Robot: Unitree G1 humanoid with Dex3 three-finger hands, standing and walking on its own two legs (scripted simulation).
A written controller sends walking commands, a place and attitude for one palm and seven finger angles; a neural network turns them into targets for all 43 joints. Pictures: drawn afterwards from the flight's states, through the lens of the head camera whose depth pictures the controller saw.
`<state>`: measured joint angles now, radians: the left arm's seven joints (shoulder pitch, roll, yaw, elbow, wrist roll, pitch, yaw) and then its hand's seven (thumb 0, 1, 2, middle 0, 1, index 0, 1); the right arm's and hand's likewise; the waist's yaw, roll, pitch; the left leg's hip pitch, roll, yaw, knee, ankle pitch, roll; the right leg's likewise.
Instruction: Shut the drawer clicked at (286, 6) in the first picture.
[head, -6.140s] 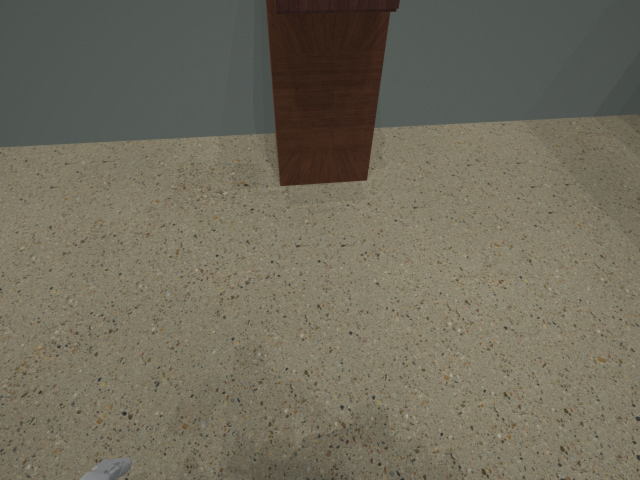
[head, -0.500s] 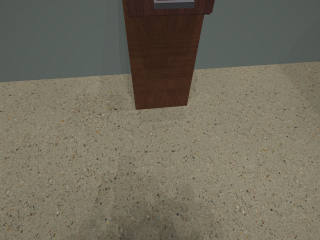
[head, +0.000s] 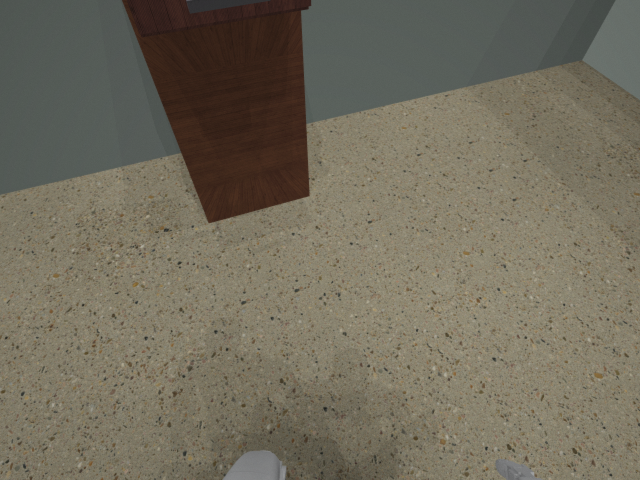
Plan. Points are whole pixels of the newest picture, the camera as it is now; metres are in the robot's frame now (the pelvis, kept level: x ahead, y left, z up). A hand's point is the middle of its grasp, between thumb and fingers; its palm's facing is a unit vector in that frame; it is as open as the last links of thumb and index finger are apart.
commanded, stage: walk to a spot facing it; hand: left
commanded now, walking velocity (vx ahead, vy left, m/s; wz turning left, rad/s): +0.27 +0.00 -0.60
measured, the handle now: out of the picture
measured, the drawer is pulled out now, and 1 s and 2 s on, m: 0.17 0.17 0.17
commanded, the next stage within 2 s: turn to face it in 1.62 s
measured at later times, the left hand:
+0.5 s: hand (178, 424) +0.19 +0.25 -0.17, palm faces -0.27 -0.95 -0.18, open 7.4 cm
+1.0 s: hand (318, 307) +0.40 +0.05 -0.16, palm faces -0.55 -0.80 -0.24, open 7.3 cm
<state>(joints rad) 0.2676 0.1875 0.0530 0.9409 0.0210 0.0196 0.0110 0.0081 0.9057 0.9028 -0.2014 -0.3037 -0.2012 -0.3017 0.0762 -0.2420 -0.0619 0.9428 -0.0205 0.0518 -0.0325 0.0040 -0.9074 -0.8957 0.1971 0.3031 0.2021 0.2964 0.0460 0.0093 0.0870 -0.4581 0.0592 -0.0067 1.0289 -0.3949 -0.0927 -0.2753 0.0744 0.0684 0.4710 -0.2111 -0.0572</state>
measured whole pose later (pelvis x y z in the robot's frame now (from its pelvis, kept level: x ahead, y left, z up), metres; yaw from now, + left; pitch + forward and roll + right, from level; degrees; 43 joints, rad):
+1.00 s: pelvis +0.22 -0.06 +0.00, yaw -35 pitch +0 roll +0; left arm 0.19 0.20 0.05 0.98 0.02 -0.05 0.00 0.00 0.92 0.90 -0.20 -0.30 -0.20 -0.30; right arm 0.23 -0.17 -0.05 0.93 -0.03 -0.02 -0.01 0.00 -0.91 -0.90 0.20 0.30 0.20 0.30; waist -0.03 0.02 0.07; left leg -0.60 0.19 0.03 1.14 -0.27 -0.08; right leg -0.23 0.08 -0.05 0.47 -0.24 -0.10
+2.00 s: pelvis +0.42 -0.21 +0.00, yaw -56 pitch -1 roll +0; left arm 0.08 0.14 0.01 0.94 0.02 -0.01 0.02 0.01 0.91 0.90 -0.20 -0.30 -0.20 -0.30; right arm 0.31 -0.18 -0.03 1.02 -0.02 0.05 -0.01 0.00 -0.91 -0.90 0.20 0.30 0.20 0.30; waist -0.07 0.05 0.05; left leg -0.43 0.11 0.05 1.03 -0.43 -0.07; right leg -0.26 -0.04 -0.18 0.52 -0.25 -0.05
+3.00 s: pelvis +0.37 -0.24 +0.00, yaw -20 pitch +1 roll +3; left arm 0.23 0.16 0.02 0.89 0.02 0.00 0.03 0.01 0.91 0.90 -0.20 -0.30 -0.20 -0.30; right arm 0.20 -0.28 -0.10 0.94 -0.03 0.09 0.02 0.00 -0.91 -0.90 0.20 0.30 0.20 0.30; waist -0.03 0.04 0.07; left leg -0.52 0.02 -0.03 1.16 -0.34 -0.09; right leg -0.18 -0.08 -0.17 0.47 -0.30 -0.03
